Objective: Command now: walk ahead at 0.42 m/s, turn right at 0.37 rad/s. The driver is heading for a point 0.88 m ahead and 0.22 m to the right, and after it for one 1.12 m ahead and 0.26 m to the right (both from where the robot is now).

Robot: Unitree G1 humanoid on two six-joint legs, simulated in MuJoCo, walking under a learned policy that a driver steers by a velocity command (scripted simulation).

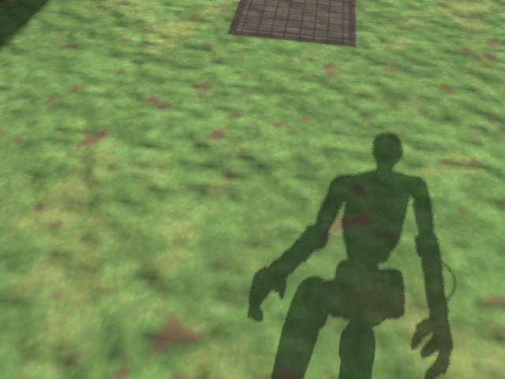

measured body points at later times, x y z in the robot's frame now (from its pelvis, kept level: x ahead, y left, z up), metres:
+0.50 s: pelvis +0.23 -0.09 -0.01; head +0.26 -0.11 +0.44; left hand +0.36 +0.15 -0.14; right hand +0.26 -0.37 -0.14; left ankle +0.31 +0.07 -0.67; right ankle +0.23 -0.14 -0.75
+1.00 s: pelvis +0.53 -0.14 -0.01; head +0.56 -0.14 +0.44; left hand +0.67 +0.08 -0.15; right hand +0.50 -0.41 -0.14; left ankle +0.59 -0.09 -0.75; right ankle +0.41 -0.23 -0.66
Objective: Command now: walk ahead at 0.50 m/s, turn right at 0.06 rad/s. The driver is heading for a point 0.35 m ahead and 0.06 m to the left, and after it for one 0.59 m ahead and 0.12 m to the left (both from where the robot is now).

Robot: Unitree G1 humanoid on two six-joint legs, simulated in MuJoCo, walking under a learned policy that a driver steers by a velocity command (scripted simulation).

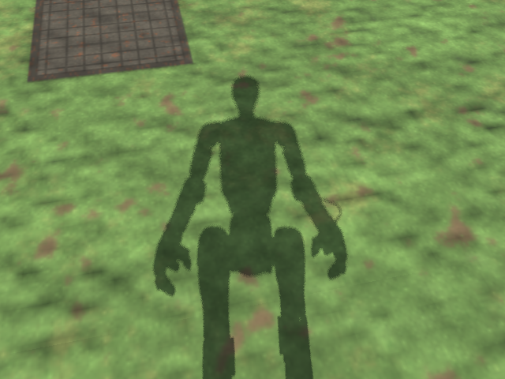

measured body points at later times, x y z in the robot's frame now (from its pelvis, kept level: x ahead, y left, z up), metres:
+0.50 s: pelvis +0.27 -0.05 +0.00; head +0.30 -0.07 +0.45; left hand +0.38 +0.21 -0.12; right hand +0.28 -0.31 -0.15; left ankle +0.16 +0.07 -0.65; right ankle +0.32 -0.12 -0.74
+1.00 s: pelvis +0.51 +0.01 -0.02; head +0.54 +0.03 +0.43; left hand +0.42 +0.24 -0.17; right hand +0.73 -0.17 -0.14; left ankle +0.57 +0.08 -0.74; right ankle +0.39 -0.14 -0.64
